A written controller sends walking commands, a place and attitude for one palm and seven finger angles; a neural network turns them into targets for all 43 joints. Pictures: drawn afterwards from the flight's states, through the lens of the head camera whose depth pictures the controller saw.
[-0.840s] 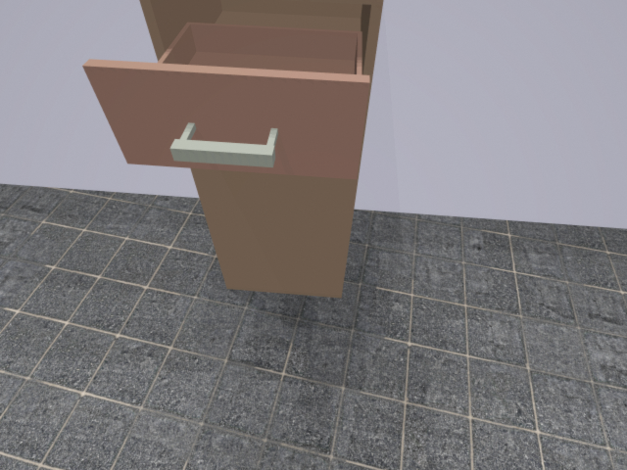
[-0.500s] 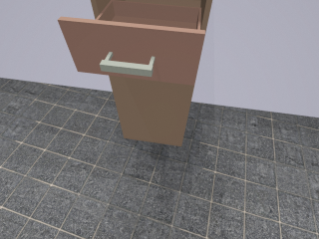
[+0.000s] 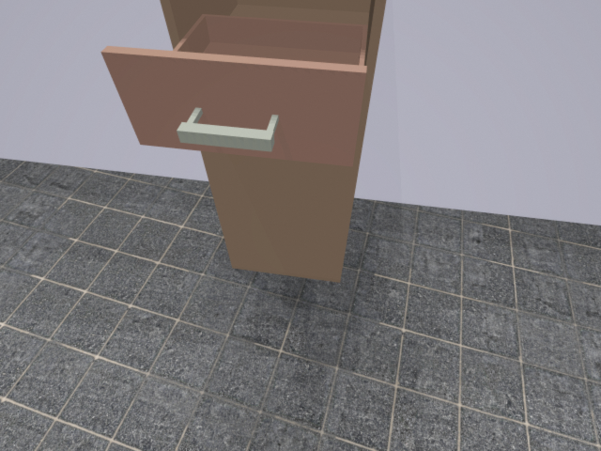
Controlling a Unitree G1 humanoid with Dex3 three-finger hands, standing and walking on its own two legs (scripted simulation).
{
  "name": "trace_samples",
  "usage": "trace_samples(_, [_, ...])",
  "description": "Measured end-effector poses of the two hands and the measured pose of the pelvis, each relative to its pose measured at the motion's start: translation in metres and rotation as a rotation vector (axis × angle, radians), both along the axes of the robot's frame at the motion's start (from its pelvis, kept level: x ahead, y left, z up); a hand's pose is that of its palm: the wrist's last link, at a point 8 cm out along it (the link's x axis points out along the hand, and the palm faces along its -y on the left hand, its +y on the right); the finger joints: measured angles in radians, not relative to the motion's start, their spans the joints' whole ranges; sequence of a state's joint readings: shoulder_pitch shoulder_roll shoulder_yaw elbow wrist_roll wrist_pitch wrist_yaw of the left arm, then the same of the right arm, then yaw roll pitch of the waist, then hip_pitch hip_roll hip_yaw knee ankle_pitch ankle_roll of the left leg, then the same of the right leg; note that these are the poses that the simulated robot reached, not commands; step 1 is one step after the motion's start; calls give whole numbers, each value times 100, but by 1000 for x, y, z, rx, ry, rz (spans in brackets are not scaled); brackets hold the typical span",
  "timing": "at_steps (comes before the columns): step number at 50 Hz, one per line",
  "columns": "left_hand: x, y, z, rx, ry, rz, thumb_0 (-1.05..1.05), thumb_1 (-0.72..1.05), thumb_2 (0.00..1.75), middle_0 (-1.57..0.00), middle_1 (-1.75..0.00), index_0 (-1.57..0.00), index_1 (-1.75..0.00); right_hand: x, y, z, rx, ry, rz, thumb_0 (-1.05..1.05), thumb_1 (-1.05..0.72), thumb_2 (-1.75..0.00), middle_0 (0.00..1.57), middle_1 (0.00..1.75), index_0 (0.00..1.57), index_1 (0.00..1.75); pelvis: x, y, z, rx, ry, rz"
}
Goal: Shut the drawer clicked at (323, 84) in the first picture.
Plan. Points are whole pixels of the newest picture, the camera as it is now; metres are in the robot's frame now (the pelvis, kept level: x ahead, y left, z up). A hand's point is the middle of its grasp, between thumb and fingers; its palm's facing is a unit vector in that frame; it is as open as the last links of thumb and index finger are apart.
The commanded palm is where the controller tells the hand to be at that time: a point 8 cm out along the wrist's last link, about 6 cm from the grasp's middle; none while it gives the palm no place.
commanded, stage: look at it before walking up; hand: left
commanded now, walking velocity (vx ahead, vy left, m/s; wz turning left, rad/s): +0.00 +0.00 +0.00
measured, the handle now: (230, 127) +0.53 +0.15 +0.14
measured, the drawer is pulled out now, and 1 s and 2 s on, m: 0.26 0.26 0.26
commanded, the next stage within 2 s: take the last steps up to it in 0.30 s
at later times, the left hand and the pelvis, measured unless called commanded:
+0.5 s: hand out of the picture +0.09 +0.21 -0.16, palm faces -0.03 -0.95 -0.30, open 7.4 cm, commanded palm none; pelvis +0.01 -0.01 +0.00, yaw -1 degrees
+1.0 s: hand out of the picture +0.13 +0.16 -0.19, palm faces +0.00 -0.98 -0.20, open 7.4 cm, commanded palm none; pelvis +0.10 -0.02 -0.02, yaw -1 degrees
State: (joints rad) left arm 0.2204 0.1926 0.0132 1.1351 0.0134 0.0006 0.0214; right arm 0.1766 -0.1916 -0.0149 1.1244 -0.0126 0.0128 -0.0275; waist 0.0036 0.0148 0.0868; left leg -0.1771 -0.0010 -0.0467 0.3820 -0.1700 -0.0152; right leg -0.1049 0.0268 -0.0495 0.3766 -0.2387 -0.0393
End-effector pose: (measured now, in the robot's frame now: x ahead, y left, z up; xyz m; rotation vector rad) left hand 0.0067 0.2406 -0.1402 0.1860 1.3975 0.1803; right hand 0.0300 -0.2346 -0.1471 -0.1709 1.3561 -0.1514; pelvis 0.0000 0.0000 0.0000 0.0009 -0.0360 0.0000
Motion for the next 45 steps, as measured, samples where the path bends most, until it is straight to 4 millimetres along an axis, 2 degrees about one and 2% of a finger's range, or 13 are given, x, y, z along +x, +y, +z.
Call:
trace_samples(7, [20,6,4,23,-33,-26,0,91,90,-20,-30,-20,-30,-9,-16,3,-25,24,-15,0,-91,-90,20,30,20,30,2,-5,1,0,2,-7])
trace_samples(12, [38,11,7,42,-66,-45,0,91,90,-20,-30,-20,-30,-8,-28,6,-48,24,-22,0,-91,-90,20,30,20,30,4,-8,1,-1,3,-11])
trace_samples(25, [74,19,12,62,-128,-81,0,91,90,-20,-30,-20,-30,18,-43,13,-84,-34,-11,0,-91,-90,20,30,20,30,13,-9,2,-1,8,-22])
trace_samples(30, [73,12,5,34,-109,-70,0,91,90,-20,-30,-20,-30,23,-31,8,-60,-31,-8,0,-91,-90,20,30,19,30,24,-7,-1,-4,11,-29])
trace_samples(40, [51,-3,-21,-52,60,-27,0,91,90,-20,-30,-20,-30,18,14,-6,-2,42,-70,0,-91,-90,20,30,20,30,63,4,-12,4,17,-59])
trace_samples(42, [55,-6,-21,-54,85,-34,0,91,90,-20,-30,-20,-30,11,21,-7,10,63,-90,0,-91,-90,20,30,20,30,68,3,-12,10,15,-66])
trace_samples(45, [75,-14,-17,-53,75,-41,0,91,90,-20,-30,-20,-30,-5,28,-9,42,130,-109,0,-91,-90,20,30,20,30,76,-3,-10,12,17,-56])
